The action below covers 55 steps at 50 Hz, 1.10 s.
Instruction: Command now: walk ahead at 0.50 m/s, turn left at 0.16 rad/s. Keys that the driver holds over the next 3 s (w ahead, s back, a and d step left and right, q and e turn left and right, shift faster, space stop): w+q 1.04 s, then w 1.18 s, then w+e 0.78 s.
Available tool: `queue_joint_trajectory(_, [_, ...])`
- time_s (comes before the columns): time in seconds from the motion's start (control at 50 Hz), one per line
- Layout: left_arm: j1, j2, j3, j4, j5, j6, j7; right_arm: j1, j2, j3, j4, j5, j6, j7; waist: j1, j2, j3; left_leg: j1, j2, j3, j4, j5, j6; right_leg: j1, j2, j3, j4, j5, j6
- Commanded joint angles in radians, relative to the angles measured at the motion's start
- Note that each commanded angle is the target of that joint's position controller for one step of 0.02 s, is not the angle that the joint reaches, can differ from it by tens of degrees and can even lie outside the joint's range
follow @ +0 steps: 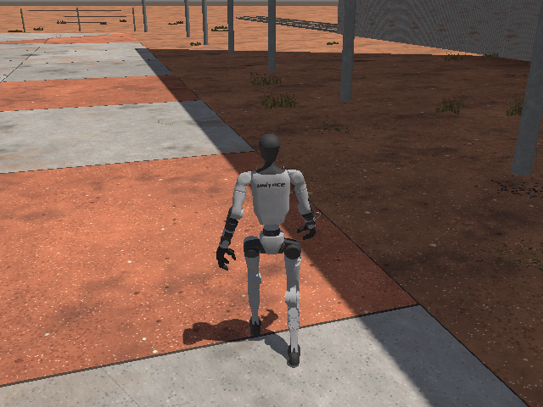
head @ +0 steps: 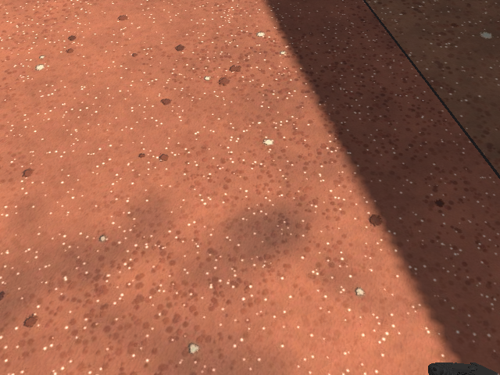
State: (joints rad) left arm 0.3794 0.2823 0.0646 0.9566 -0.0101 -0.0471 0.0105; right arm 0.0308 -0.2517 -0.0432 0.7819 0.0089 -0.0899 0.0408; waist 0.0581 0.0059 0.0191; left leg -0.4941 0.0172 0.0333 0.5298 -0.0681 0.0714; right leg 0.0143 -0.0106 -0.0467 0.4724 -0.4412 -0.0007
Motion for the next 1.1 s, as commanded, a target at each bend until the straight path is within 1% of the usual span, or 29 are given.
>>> queue_joint_trajectory(0.02, [0.068,0.021,-0.017,-0.077,0.017,-0.046,-0.005,0.414,-0.269,-0.083,0.059,0.009,0.007,-0.007,-0.149,0.292,-0.406,0.905,0.354,-0.778,-0.202,-0.161,0.298,-0.653,0.079,0.069,0.768,-0.105,-0.004])
queue_joint_trajectory(0.04, [-0.01,0.115,0.006,-0.098,-0.008,-0.072,-0.016,0.356,-0.208,-0.062,0.043,0.014,0.007,-0.006,-0.158,0.206,-0.298,0.838,0.324,-0.721,-0.233,-0.269,0.253,-0.773,0.009,0.148,0.855,-0.096,-0.024])
queue_joint_trajectory(0.06, [-0.1,0.127,0.006,-0.123,-0.026,-0.087,-0.02,0.284,-0.175,-0.054,0.02,0.005,0.007,-0.009,-0.147,0.137,-0.184,0.701,0.283,-0.586,-0.244,-0.233,0.218,-0.797,-0.037,0.13,0.835,-0.011,-0.04])
queue_joint_trajectory(0.08, [-0.141,0.118,0.006,-0.132,-0.016,-0.091,-0.015,0.226,-0.158,-0.049,0.008,-0.005,0.007,-0.009,-0.118,0.052,-0.101,0.551,0.246,-0.488,-0.27,-0.144,0.202,-0.766,-0.074,0.115,0.762,0.066,-0.041])
queue_joint_trajectory(0.1, [-0.149,0.12,0.015,-0.132,0.003,-0.085,-0.009,0.19,-0.129,-0.04,-0.003,-0.012,0.004,-0.01,-0.086,0.037,-0.07,0.447,0.214,-0.427,-0.295,-0.058,0.186,-0.7,-0.103,0.122,0.681,0.116,-0.038])
queue_joint_trajectory(0.12, [-0.138,0.108,0.016,-0.134,0.011,-0.076,-0.008,0.178,-0.12,-0.037,-0.008,-0.017,0.005,-0.011,-0.06,0.054,-0.062,0.386,0.195,-0.403,-0.318,-0.012,0.187,-0.645,-0.11,0.124,0.64,0.14,-0.03])
queue_joint_trajectory(0.18, [-0.163,0.078,0.013,-0.152,0.022,-0.053,0.001,0.204,-0.156,-0.049,-0.004,-0.002,0.001,-0.025,-0.044,0.064,-0.038,0.301,0.172,-0.339,-0.367,0.035,0.205,-0.619,-0.1,0.109,0.496,0.202,0.012])
queue_joint_trajectory(0.3, [-0.386,0.05,0.001,-0.217,0.012,-0.059,-0.01,0.299,-0.188,-0.062,0.018,0.011,0.012,-0.054,-0.11,0.071,0.009,0.243,0.112,-0.271,-0.36,-0.022,0.145,-0.551,-0.033,0.104,0.12,0.521,0.047])
queue_joint_trajectory(0.4, [-0.464,0.088,0.006,-0.253,-0.001,-0.078,-0.027,0.354,-0.187,-0.066,0.033,0.019,0.03,-0.063,-0.124,0.082,0.007,0.342,0.149,-0.37,-0.258,-0.075,0.124,-0.489,-0.01,0.134,-0.006,0.476,0.035])
queue_joint_trajectory(0.44, [-0.408,0.114,0.016,-0.242,-0.003,-0.088,-0.029,0.34,-0.188,-0.07,0.023,0.014,0.039,-0.067,-0.086,0.11,-0.011,0.362,0.153,-0.41,-0.187,-0.038,0.109,-0.402,-0.005,0.123,-0.034,0.397,0.012])
queue_joint_trajectory(0.46, [-0.323,0.134,0.028,-0.218,0.0,-0.092,-0.025,0.332,-0.165,-0.063,0.015,0.011,0.041,-0.066,-0.044,0.109,-0.05,0.346,0.115,-0.401,-0.112,-0.003,0.087,-0.282,-0.006,0.11,-0.069,0.379,-0.012])
queue_joint_trajectory(0.48, [-0.19,0.175,0.043,-0.196,0.016,-0.097,-0.018,0.318,-0.118,-0.045,-0.005,0.004,0.039,-0.062,0.019,0.068,-0.159,0.264,0.056,-0.351,0.085,-0.016,0.056,-0.06,-0.098,0.181,-0.043,0.36,-0.063])
queue_joint_trajectory(0.5, [-0.05,0.264,0.067,-0.18,0.028,-0.09,-0.01,0.392,-0.053,-0.026,-0.032,0.008,0.029,-0.06,0.03,-0.142,-0.315,-0.023,-0.073,-0.208,0.419,-0.261,-0.017,0.303,-0.319,0.479,-0.05,0.279,-0.175])
queue_joint_trajectory(0.52, [-0.01,0.25,0.067,-0.15,0.012,-0.074,-0.019,0.449,-0.069,-0.022,-0.053,0.027,0.02,-0.059,0.007,-0.353,-0.354,-0.251,-0.071,-0.174,0.636,-0.549,-0.034,0.385,-0.439,0.8,-0.148,0.069,-0.258])
queue_joint_trajectory(0.54, [-0.066,0.155,0.042,-0.175,0.007,-0.072,-0.02,0.396,-0.167,-0.046,-0.039,0.035,0.022,-0.061,0.02,-0.206,-0.219,-0.313,-0.009,-0.208,0.729,-0.476,-0.037,0.269,-0.395,0.71,-0.175,-0.025,-0.22])
queue_joint_trajectory(0.58, [-0.172,0.089,0.02,-0.185,0.013,-0.063,-0.02,0.294,-0.169,-0.055,-0.058,0.021,0.035,-0.061,-0.006,-0.097,-0.064,-0.273,0.056,-0.163,0.698,-0.327,-0.047,0.032,-0.305,0.447,-0.218,0.142,-0.166])
queue_joint_trajectory(0.6, [-0.202,0.069,0.013,-0.181,0.019,-0.061,-0.019,0.281,-0.154,-0.059,-0.066,0.016,0.041,-0.057,-0.027,-0.114,-0.029,-0.243,0.083,-0.162,0.658,-0.283,-0.048,-0.041,-0.276,0.369,-0.245,0.213,-0.157])
queue_joint_trajectory(0.66, [-0.21,0.088,0.022,-0.16,0.02,-0.071,-0.018,0.268,-0.098,-0.052,-0.092,0.021,0.06,-0.046,-0.048,-0.119,-0.005,-0.2,0.113,-0.133,0.604,-0.211,-0.06,-0.126,-0.251,0.221,-0.312,0.343,-0.172])
queue_joint_trajectory(0.8, [-0.175,0.151,0.039,-0.128,0.012,-0.061,-0.006,0.104,-0.07,-0.035,-0.163,0.016,0.055,-0.014,-0.007,-0.065,0.027,-0.186,0.102,-0.071,0.264,0.079,-0.062,-0.084,-0.235,-0.018,-0.337,0.517,-0.162])
queue_joint_trajectory(0.9, [-0.107,0.197,0.052,-0.099,-0.01,-0.034,-0.004,-0.013,-0.08,-0.033,-0.229,0.015,0.059,0.013,0.016,-0.062,0.066,-0.171,0.07,-0.005,0.124,0.013,-0.019,0.042,-0.279,-0.09,-0.283,0.61,-0.13])
queue_joint_trajectory(0.94, [-0.114,0.227,0.061,-0.101,-0.02,-0.021,0.001,0.02,-0.112,-0.049,-0.236,0.01,0.065,0.016,-0.025,-0.092,0.026,-0.071,0.014,0.047,0.106,-0.091,0.019,0.078,-0.282,-0.128,-0.166,0.91,-0.111])
queue_joint_trajectory(0.96, [-0.118,0.241,0.066,-0.102,-0.023,-0.013,0.004,0.094,-0.141,-0.065,-0.223,0.009,0.068,0.014,-0.073,-0.102,-0.024,0.037,-0.027,0.075,0.096,-0.13,0.044,0.077,-0.273,-0.148,-0.041,1.064,-0.1])
queue_joint_trajectory(0.98, [-0.13,0.235,0.062,-0.107,-0.026,-0.006,0.007,0.247,-0.185,-0.093,-0.181,0.012,0.071,0.007,-0.161,-0.082,-0.102,0.253,-0.073,0.09,0.034,-0.077,0.079,0.01,-0.242,-0.178,0.158,1.099,-0.073])
queue_joint_trajectory(1.0, [-0.114,0.195,0.046,-0.12,-0.002,-0.01,0.01,0.423,-0.26,-0.128,-0.135,0.017,0.081,-0.014,-0.234,0.008,-0.196,0.57,-0.007,-0.057,0.016,-0.064,0.131,-0.229,-0.204,-0.18,0.455,0.84,-0.028])
queue_joint_trajectory(1.02, [-0.03,0.045,-0.003,-0.182,0.039,-0.035,-0.006,0.381,-0.374,-0.138,-0.144,0.025,0.073,-0.021,-0.101,0.29,-0.266,0.871,0.254,-0.625,-0.077,-0.223,0.305,-0.685,-0.001,-0.109,0.803,-0.101,0.028])
queue_joint_trajectory(1.04, [-0.12,0.119,0.005,-0.191,0.003,-0.074,-0.02,0.413,-0.296,-0.111,-0.179,0.017,0.056,-0.014,-0.174,0.174,-0.396,0.912,0.319,-0.857,-0.219,-0.345,0.345,-0.784,0.016,0.125,0.916,-0.162,0.014])
queue_joint_trajectory(1.06, [-0.202,0.167,0.018,-0.215,-0.036,-0.091,-0.028,0.382,-0.234,-0.091,-0.161,0.005,0.041,-0.009,-0.182,0.112,-0.257,0.823,0.299,-0.707,-0.238,-0.259,0.288,-0.857,-0.032,0.125,0.904,-0.061,-0.007])
queue_joint_trajectory(1.08, [-0.208,0.151,0.011,-0.211,-0.028,-0.099,-0.024,0.327,-0.207,-0.081,-0.16,0.006,0.033,-0.01,-0.14,0.046,-0.174,0.678,0.258,-0.575,-0.234,-0.156,0.253,-0.819,-0.077,0.117,0.82,0.029,-0.018])
queue_joint_trajectory(1.1, [-0.202,0.15,0.014,-0.196,-0.005,-0.097,-0.017,0.254,-0.173,-0.069,-0.168,0.002,0.031,-0.012,-0.099,0.016,-0.119,0.541,0.223,-0.474,-0.24,-0.04,0.224,-0.752,-0.113,0.113,0.738,0.084,-0.012])
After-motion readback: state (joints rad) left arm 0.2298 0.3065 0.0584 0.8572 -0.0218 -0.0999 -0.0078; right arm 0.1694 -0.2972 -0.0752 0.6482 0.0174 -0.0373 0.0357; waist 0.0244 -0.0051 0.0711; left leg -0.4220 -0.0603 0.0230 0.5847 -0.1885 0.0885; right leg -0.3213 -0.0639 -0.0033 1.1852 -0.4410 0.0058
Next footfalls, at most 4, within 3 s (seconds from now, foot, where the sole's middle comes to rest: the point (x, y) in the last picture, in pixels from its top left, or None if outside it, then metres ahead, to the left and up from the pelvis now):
0.48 right None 0.44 -0.09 -0.76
1.00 left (171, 321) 0.59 0.27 -0.76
1.52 right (184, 208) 0.97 0.29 -0.76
2.06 left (76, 184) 1.04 0.66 -0.76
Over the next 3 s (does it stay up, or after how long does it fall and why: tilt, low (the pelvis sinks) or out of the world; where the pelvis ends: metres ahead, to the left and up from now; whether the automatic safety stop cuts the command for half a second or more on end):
stays up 1.43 0.75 0.02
